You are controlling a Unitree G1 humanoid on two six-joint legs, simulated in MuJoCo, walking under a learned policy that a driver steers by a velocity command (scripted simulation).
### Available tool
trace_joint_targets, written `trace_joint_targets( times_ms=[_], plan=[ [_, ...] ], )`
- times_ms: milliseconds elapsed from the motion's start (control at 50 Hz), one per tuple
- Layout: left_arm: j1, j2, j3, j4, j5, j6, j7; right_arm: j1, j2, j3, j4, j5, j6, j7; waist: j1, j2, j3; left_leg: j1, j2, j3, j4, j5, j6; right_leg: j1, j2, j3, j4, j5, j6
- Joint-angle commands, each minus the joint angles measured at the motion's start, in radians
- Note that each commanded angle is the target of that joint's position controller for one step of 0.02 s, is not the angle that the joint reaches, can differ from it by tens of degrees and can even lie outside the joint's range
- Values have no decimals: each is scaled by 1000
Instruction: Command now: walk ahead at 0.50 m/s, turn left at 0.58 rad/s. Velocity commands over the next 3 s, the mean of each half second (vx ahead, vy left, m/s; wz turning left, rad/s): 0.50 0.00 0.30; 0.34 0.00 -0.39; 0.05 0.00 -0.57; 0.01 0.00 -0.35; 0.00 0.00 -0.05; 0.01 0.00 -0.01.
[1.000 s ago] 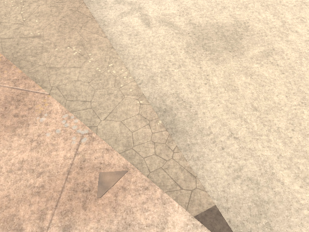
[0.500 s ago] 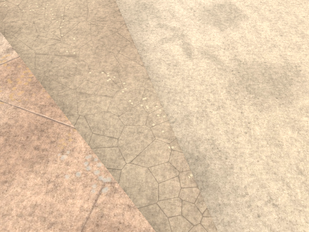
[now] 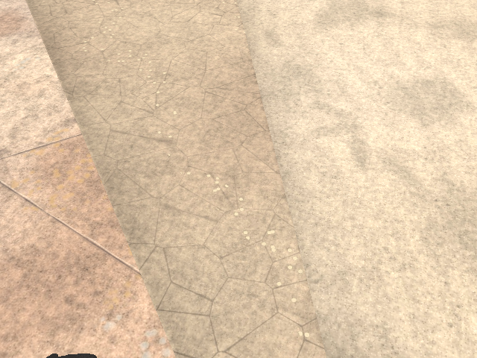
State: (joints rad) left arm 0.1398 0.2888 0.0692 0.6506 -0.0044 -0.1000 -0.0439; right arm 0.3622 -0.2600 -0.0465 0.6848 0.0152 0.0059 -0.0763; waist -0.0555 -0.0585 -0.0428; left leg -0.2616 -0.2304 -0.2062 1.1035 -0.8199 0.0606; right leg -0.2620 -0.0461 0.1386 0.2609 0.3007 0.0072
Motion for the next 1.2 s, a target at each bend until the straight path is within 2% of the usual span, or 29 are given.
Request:
trace_joint_targets(
  times_ms=[20, 40, 60, 80, 100, 120, 160, 200, 260, 320, 380, 420, 440, 460, 480, 500, 520, 560, 600, 720, 800, 960, 1020, 1060, 1080, 1100, 1120, 1160, 1200],
  plan=[
    [351, 130, 51, 34, 19, 3, 3, 177, 8, 10, -2, 9, -3, 42, 120, -271, -161, -625, 20, -8, 643, -138, -33, 722, -264, 133, 376, 367, -105],
    [431, 182, 56, 51, 7, 8, -2, 250, -18, 12, -7, 38, -19, 48, 125, -321, -242, -797, 60, 0, 992, -107, -73, 804, -371, 310, 381, 283, -195],
    [478, 226, 66, 72, 0, 21, -7, 206, -55, 7, -28, 44, -37, 47, 136, -266, -238, -921, 101, 32, 1194, -16, -104, 777, -451, 397, 323, 180, -287],
    [406, 289, 81, 109, -5, 32, 11, 67, -70, 10, -97, 75, -46, 36, 111, -232, -179, -1042, 170, 120, 1205, 204, -107, 691, -498, 553, 149, -380, -352],
    [342, 151, 34, 81, 17, 40, 39, -121, -102, 4, -124, 52, -35, 20, 158, 10, -40, -1061, 198, 146, 1219, 297, -110, 519, -463, 490, 45, -549, -352],
    [299, 95, 0, 96, 32, 35, 56, -240, -76, 15, -176, 22, -24, 18, 164, 53, 68, -1010, 209, 132, 1246, 324, -99, 333, -420, 458, 3, -576, -321],
    [253, 4, -49, 152, 20, 36, 47, -195, 61, 51, -202, 11, -7, 31, 73, 24, 171, -980, 198, 93, 1274, 316, -57, 90, -285, 267, 17, -611, -235],
    [246, -38, -72, 188, 21, 46, 34, -164, 104, 74, -229, 24, -5, 52, 20, -6, 191, -946, 204, 117, 1112, 365, -28, -74, -201, 103, -3, -607, -176],
    [272, 23, -65, 222, 34, 50, 42, -205, 108, 90, -265, -12, -22, 56, 15, -17, 152, -854, 231, 195, 852, 482, -57, -120, -158, 25, -86, -463, -197],
    [375, 58, -49, 276, -6, 63, 64, -323, 138, 121, -321, -25, -44, 61, 56, -19, 97, -847, 322, 267, 536, 445, -48, 114, -196, 36, -119, -288, -197],
    [438, 67, -43, 301, -20, 96, 75, -387, 139, 132, -338, 0, -64, 89, 63, -80, 83, -708, 288, 382, 293, 268, 5, 245, -211, -45, -78, 161, -195],
    [473, 83, -43, 299, 1, 105, 67, -310, 76, 97, -318, 16, -82, 98, -2, -140, -23, -378, 176, 442, 152, 260, 56, 225, -209, -73, 72, 820, -201],
    [461, 100, -41, 301, 15, 93, 67, -186, 11, 64, -295, 26, -86, 95, -81, -179, -110, -183, 184, 317, 73, 333, 97, 203, -208, -67, 237, 1041, -186],
    [394, 111, -31, 259, 17, 62, 65, 17, -97, 28, -246, 0, -89, 94, -157, -57, -245, 97, 331, 20, -17, 497, 183, -1, -138, -81, 521, 878, -146],
    [344, 56, -29, 228, 3, 34, 49, 216, -200, -7, -166, -43, -80, 88, -194, 326, -348, 305, 544, -477, -487, 513, 316, -258, 115, 32, 871, -400, -72],
    [328, 48, -16, 215, -26, 16, 30, 197, -156, 4, -133, -48, -93, 86, -140, 264, -300, 261, 647, -719, -658, 533, 331, -399, 207, 196, 1126, -648, -33],
    [242, 33, -10, 163, -46, 22, 30, 95, -108, 21, -119, -27, -105, 95, -79, 212, -99, 99, 653, -586, -655, 539, 275, -489, 161, 138, 1210, -665, -30],
    [178, -11, -11, 110, -26, 58, 57, -42, -3, 38, -76, -22, -117, 114, 23, 122, 79, -181, 580, -253, -631, 576, 148, -460, 56, 24, 1174, -539, -46],
    [288, -11, 4, 140, -42, 103, 56, -130, 68, 40, -49, -33, -120, 111, 115, 150, 64, -268, 485, 11, -672, 526, 77, -320, 16, 19, 1090, -419, -41],
    [128, 3, 27, 47, 3, 129, 57, -15, -7, 3, 49, -24, -125, 28, 96, 113, 83, -43, 448, 304, -671, 991, 42, -387, 65, -9, 752, -191, -44],
    [15, 3, 21, -26, 16, 128, 25, -4, -67, -15, 37, -8, -97, -14, 67, 121, 36, 88, 490, 347, -589, 1072, 57, -434, 55, -47, 632, -110, -6],
    [-205, -4, -3, -122, -17, 120, -68, 79, -106, -35, -1, 2, -23, -47, -101, 99, 65, 177, 523, 400, -286, 876, 21, -418, 17, -180, 233, 53, 20],
    [-113, 27, 22, -71, -18, 109, -62, 66, -126, -45, -19, 9, -12, -34, -70, 104, 55, 100, 546, 400, -85, 1033, 4, -234, 54, -250, 140, -33, -8],
    [189, 108, 72, 34, -6, 84, -24, 38, -105, -39, 7, 21, -34, -15, 102, 99, -59, -71, 457, 464, 333, 989, -53, 191, 79, -263, -32, 237, -117],
    [277, 233, 93, 65, 23, 73, -1, 84, -42, -28, 9, -18, -63, 6, 138, -162, -105, -586, 257, 467, 853, -75, -148, 670, -115, -56, 227, 978, -282],
    [286, 287, 76, 50, 58, 65, 1, 126, -53, 14, -40, -2, -91, 41, 155, -145, -463, -819, 266, 220, 1158, -189, -192, 1028, -381, 271, 485, 1239, -529],
    [292, 247, 62, 20, 57, 83, 14, -29, -116, 18, -96, 21, -107, 55, 232, -13, -612, -874, 263, 112, 1211, -105, -206, 1031, -421, 369, 357, 933, -605],
    [83, 165, 25, -18, 2, 120, 43, -97, -124, 23, -123, 2, -85, 32, 119, 188, -479, -874, 345, 88, 1042, 123, -185, 714, -395, 367, 214, 249, -481],
    [-34, 129, -1, -14, -12, 133, 45, -106, -113, 8, -111, -6, -22, -9, 22, 162, -208, -662, 330, 118, 869, 176, -179, 149, -348, 316, 106, 37, -422]
  ],
)
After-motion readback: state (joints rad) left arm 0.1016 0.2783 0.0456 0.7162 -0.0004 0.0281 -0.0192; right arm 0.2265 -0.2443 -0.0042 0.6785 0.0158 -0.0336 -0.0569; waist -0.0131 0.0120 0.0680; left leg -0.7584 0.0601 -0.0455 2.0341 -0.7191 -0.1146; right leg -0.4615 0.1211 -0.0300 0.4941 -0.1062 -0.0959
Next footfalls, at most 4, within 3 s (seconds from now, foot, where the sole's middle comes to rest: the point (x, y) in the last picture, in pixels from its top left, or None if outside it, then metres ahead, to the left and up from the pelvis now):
0.44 left None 0.32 0.15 -0.68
1.06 right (257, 341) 0.62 -0.05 -0.82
1.56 left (142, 329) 0.61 0.26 -0.68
2.24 right None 0.35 0.16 -0.68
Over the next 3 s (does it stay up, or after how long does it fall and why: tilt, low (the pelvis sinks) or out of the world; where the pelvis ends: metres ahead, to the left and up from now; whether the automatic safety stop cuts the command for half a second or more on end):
stays up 0.47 0.26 0.09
